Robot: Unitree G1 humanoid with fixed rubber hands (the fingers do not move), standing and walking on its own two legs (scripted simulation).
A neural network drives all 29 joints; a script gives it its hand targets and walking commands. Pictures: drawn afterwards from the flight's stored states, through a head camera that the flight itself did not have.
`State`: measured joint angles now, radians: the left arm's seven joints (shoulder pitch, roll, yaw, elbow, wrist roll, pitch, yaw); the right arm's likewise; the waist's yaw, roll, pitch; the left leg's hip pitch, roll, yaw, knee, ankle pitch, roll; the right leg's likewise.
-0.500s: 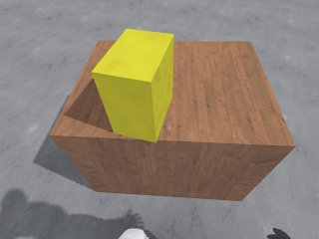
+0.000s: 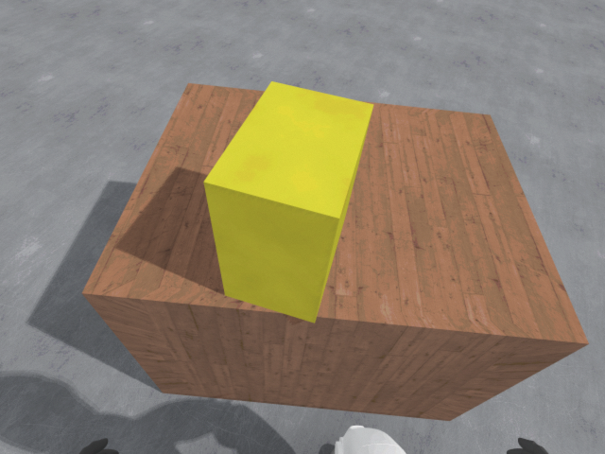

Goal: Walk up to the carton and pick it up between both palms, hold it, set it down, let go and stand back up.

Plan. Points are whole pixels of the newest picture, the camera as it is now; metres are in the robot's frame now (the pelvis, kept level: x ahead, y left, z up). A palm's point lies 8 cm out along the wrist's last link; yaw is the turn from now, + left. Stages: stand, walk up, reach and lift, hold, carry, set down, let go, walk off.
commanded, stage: walk up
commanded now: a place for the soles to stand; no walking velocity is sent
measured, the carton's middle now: (294, 206) +0.47 +0.02 +0.01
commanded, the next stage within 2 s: none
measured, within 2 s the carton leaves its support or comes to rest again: neither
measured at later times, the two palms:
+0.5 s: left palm (79, 443) +0.15 +0.30 -0.10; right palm out of the picture +0.11 -0.31 -0.10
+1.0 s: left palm out of the picture +0.09 +0.32 -0.09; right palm out of the picture +0.06 -0.30 -0.12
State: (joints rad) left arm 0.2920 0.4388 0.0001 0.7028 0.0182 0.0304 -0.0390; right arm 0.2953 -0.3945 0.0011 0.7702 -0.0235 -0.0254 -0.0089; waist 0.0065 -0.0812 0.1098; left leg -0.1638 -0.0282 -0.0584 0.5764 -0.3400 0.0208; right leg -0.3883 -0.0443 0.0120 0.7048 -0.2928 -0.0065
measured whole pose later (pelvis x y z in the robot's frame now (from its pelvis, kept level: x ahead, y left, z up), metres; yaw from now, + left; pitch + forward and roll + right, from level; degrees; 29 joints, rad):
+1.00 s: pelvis -0.01 +0.00 -0.01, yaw +0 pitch -5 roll -1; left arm 0.13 0.41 0.00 0.91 0.01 0.03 -0.01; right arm 0.28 -0.40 0.00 0.78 0.00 0.06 -0.01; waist 0.01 0.06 0.15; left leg -0.20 -0.01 -0.06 0.67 -0.40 0.00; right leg -0.34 -0.03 0.01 0.54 -0.13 0.02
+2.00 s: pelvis -0.05 +0.00 +0.01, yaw +0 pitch -2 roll +0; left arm 0.20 0.39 0.00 1.00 0.00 0.00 0.01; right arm 0.26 -0.40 0.00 0.93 0.00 0.00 0.01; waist 0.00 0.01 0.06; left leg -0.20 -0.03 -0.06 0.42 -0.18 0.01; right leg -0.18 0.00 0.02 0.43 -0.22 0.00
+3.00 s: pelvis -0.05 +0.01 -0.01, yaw +0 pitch -5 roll +0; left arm 0.02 0.37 0.00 0.54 0.03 0.50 0.01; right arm 0.07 -0.38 -0.12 0.95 -0.08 -0.07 0.07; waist 0.00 -0.01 0.16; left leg -0.31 -0.02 -0.05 0.73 -0.34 0.00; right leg -0.28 0.01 0.01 0.72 -0.37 0.00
